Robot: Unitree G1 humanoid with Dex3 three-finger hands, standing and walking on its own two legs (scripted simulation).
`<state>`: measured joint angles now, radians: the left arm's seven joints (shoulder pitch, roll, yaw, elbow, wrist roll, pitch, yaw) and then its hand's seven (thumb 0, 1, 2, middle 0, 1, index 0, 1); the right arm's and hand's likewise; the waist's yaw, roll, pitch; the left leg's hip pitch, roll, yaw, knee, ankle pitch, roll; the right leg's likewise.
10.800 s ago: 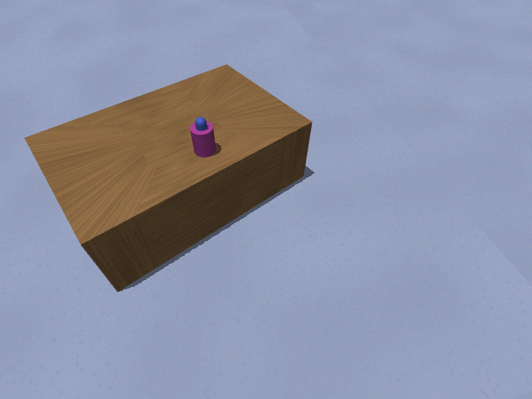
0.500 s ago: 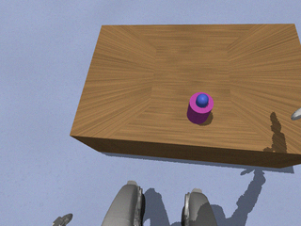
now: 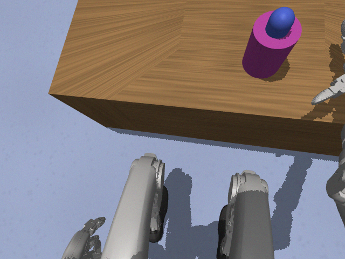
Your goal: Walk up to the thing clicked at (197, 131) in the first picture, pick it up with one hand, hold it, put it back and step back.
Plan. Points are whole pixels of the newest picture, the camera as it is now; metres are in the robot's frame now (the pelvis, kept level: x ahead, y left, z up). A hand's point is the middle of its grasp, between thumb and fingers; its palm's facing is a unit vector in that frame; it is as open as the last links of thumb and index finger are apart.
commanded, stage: close in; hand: right
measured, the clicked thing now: (271, 41) +0.58 -0.14 -0.01
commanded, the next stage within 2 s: rest palm in 0.48 s
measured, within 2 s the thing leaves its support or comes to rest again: leaves its support in 1.78 s
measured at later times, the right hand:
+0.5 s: hand (285, 56) +0.53 -0.17 +0.00, palm faces +0.01 +1.00 -0.01, open 17.7 cm
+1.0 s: hand (278, 55) +0.54 -0.15 +0.00, palm faces +0.04 +1.00 -0.02, open 14.2 cm
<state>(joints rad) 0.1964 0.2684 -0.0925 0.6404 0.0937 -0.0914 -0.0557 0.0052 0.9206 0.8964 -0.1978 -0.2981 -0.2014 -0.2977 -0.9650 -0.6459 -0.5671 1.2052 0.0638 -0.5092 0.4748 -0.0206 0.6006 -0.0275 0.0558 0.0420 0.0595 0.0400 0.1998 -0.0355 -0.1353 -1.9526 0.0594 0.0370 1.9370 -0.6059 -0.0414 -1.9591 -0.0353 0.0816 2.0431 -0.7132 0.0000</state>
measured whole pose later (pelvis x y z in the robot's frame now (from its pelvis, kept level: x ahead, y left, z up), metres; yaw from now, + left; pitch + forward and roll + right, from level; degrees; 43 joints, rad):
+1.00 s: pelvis +0.00 +0.00 -0.02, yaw -3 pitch +37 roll +3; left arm 0.21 0.27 0.00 0.62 0.07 0.01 -0.06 0.00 0.89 0.91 -0.20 -0.30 -0.20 -0.31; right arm -1.02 -0.37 -0.32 1.06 0.02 -0.44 0.09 -0.02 0.44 -0.15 0.56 0.35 0.58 0.36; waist 0.16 -0.04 -0.15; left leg -2.03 0.08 0.00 2.02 -0.62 -0.04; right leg -2.02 -0.01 0.05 2.08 -0.70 0.00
